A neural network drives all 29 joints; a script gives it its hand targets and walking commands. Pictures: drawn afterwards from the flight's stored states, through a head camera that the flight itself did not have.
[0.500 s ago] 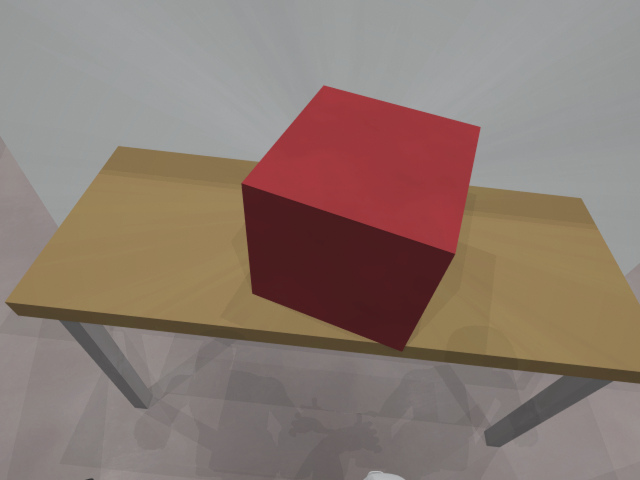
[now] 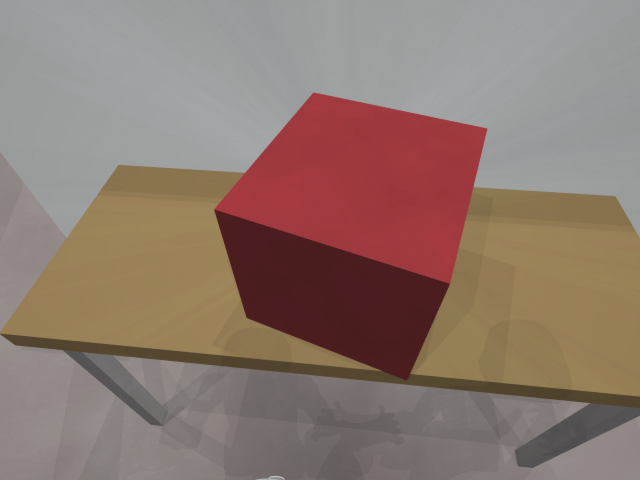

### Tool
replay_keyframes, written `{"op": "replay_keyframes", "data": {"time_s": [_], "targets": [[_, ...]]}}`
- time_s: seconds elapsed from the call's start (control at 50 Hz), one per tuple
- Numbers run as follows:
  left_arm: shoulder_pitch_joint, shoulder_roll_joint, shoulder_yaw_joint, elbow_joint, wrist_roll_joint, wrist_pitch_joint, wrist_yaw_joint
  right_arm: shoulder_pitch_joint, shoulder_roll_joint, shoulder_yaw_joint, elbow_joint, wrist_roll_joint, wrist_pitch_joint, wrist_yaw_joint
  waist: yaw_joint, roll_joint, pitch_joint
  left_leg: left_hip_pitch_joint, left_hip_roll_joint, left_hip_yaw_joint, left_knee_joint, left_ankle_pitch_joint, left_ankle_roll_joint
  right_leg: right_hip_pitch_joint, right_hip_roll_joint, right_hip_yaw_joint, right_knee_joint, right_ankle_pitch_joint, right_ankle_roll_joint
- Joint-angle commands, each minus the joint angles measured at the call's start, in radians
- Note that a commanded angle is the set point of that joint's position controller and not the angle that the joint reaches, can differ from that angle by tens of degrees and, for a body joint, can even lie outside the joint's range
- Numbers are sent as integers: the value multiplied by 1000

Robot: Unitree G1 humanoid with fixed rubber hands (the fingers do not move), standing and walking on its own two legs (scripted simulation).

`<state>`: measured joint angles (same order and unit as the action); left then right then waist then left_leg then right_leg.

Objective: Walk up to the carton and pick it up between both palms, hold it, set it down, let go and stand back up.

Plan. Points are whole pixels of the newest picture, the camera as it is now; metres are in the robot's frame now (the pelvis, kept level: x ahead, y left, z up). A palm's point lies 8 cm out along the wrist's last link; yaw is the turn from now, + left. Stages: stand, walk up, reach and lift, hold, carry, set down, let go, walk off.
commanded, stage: walk up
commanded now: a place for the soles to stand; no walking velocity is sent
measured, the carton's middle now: (358, 230) +0.49 -0.04 +0.01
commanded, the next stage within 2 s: none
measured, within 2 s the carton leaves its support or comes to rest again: neither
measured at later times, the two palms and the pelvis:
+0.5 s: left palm out of the picture +0.09 +0.32 -0.08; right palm out of the picture +0.11 -0.32 -0.09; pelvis +0.02 +0.00 +0.00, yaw +0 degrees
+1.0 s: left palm out of the picture +0.11 +0.32 -0.08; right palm out of the picture +0.15 -0.32 -0.08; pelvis +0.04 +0.00 +0.00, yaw -1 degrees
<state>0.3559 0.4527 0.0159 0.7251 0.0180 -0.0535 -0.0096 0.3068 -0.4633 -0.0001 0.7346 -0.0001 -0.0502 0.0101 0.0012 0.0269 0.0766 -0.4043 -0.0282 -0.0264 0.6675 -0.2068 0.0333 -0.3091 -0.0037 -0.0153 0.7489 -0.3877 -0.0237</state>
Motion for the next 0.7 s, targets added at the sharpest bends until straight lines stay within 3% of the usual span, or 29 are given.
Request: {"op": "replay_keyframes", "data": {"time_s": [0.0, 0.04, 0.08, 0.1, 0.14, 0.16, 0.18, 0.2, 0.22, 0.24, 0.26, 0.28, 0.32, 0.38, 0.4, 0.42, 0.44, 0.46, 0.48, 0.5, 0.52, 0.56, 0.58, 0.6, 0.64, 0.66, 0.68], "targets": [[1, 191, 65, -47, -14, 8, 23, 89, -252, -123, -1, -14, -18, -12, -27, 43, -6, 182, 371, -556, -372, -288, 268, -316, -5, 60, 315, -264, -24], [44, 176, 70, -24, -10, 2, 9, 31, -226, -119, -25, -18, -11, -8, -15, 79, -22, 173, 291, -422, -361, -268, 214, -268, -31, 41, 209, -166, -19], [76, 154, 71, -7, -11, -2, 5, 25, -214, -112, -26, -23, -6, -3, -11, 144, -65, 160, 257, -344, -309, -104, 201, -190, -20, 2, 115, -130, -9], [86, 146, 67, -3, -11, -5, 9, 10, -205, -108, -31, -23, -2, -2, -10, 144, -94, 143, 255, -327, -282, -47, 203, -143, -19, -10, 65, -107, -6], [120, 125, 66, 23, -13, -12, 16, -64, -198, -97, -43, -13, 13, 2, 28, 139, -105, 5, 205, -236, -216, -96, 175, 33, -9, -34, -98, 28, -14], [131, 121, 68, 35, -10, -18, 22, -90, -180, -86, -47, -7, 23, 3, 49, 122, -90, -49, 168, -192, -158, -155, 139, 106, 1, -38, -213, 94, -16], [146, 142, 78, 41, -4, -26, 31, -87, -142, -70, -51, -5, 26, 3, 63, 58, -86, -92, 130, -152, -71, -204, 97, 152, -14, 27, -277, 111, -14], [146, 206, 95, 36, 14, -31, 37, -67, -98, -57, -63, 0, 32, 5, 56, -106, -76, -193, 49, -103, 105, -295, 43, 165, -150, 320, -393, -82, -54], [62, 278, 108, 6, 21, -34, 37, -41, -93, -53, -60, -4, 37, 6, 22, -170, -5, -253, -7, -13, 209, -289, -13, 88, -318, 597, -547, -344, -119], [9, 316, 121, -14, 19, -34, 40, -49, -150, -67, -27, -12, 40, 1, 34, -88, 47, -235, 26, -68, 254, -287, -20, 1, -389, 652, -576, -434, -161], [-7, 310, 121, -3, 11, -31, 41, -52, -191, -85, -10, -11, 36, 2, 27, -67, 89, -199, 59, -88, 251, -282, -17, -48, -379, 593, -525, -369, -189], [-45, 272, 108, 0, 6, -31, 37, -32, -190, -92, 10, -11, 32, 3, 2, -105, 104, -149, 79, -62, 230, -239, -14, -88, -327, 492, -489, -286, -187], [-71, 224, 85, -13, -3, -30, 25, 4, -154, -86, 29, -2, 21, 10, -20, -158, 40, -29, 65, -4, 141, -211, -8, -84, -231, 322, -430, -122, -157], [-79, 217, 72, -27, -4, -16, 17, 18, -128, -81, 32, -12, 1, 3, -29, -141, -53, 142, 20, 33, -89, -141, 11, -70, -190, 223, -251, 104, -132], [-81, 195, 65, -28, -11, -11, 17, 32, -146, -88, 39, -17, -4, -6, -38, -122, -74, 196, 20, -7, -116, -107, 21, -87, -167, 193, -188, 150, -108], [-81, 162, 54, -47, -17, -10, 20, 46, -177, -93, 41, -27, -7, -14, -39, -44, -98, 248, 96, -160, -178, -74, 60, -136, -128, 152, -76, 169, -77], [-70, 121, 44, -44, -22, -6, 21, 7, -220, -95, 29, -28, -15, -16, -20, 95, -109, 235, 242, -420, -282, -107, 129, -189, -24, 61, 55, 55, -23], [-50, 132, 45, -25, -19, 0, 26, -23, -235, -93, 14, -21, -16, -12, -6, 91, -86, 188, 336, -512, -293, -121, 210, -188, 1, 18, 54, -167, -11], [-43, 153, 50, -14, -18, -3, 29, -36, -243, -93, 16, -18, -14, -9, 3, 74, -49, 133, 331, -479, -276, -103, 232, -148, -9, 26, 43, -197, -16], [-9, 152, 51, -3, -15, -9, 24, -66, -228, -89, 6, -17, -9, -8, 20, 72, -60, 112, 289, -393, -251, -117, 204, -83, -23, 21, -44, -159, -23], [15, 156, 55, 10, -6, -18, 21, -95, -202, -83, -5, -12, -3, -4, 31, 56, -67, 87, 233, -322, -217, -110, 152, -12, -29, 34, -158, -73, -33], [2, 192, 65, 6, -1, -33, 20, -103, -140, -60, -3, -2, -1, -1, 31, -6, -99, 8, 118, -168, -96, -5, 58, 83, -108, 187, -240, 94, -71], [-15, 216, 73, -3, -1, -38, 21, -105, -126, -59, -6, -3, -1, 1, 19, -55, -89, -5, 60, -95, -20, 8, 27, 69, -162, 282, -284, 125, -102], [-41, 241, 78, 4, -1, -38, 24, -93, -126, -57, 8, -4, 2, 0, 2, -87, -82, 10, 38, -50, 20, -45, 13, 55, -216, 335, -298, 128, -131], [-66, 229, 72, 0, -7, -30, 24, -76, -141, -65, 20, -9, -2, -4, -19, -65, -88, 72, 49, -45, -19, -78, 24, 15, -213, 274, -237, 185, -143], [-79, 213, 66, -1, -9, -27, 23, -64, -148, -70, 27, -9, -5, -5, -25, -68, -102, 123, 68, -79, -58, -39, 42, -9, -177, 214, -206, 200, -114], [-87, 185, 57, -9, -12, -26, 23, -62, -169, -74, 29, -12, -10, -4, -25, -25, -138, 165, 107, -146, -98, 22, 66, -19, -126, 157, -154, 234, -78]]}}
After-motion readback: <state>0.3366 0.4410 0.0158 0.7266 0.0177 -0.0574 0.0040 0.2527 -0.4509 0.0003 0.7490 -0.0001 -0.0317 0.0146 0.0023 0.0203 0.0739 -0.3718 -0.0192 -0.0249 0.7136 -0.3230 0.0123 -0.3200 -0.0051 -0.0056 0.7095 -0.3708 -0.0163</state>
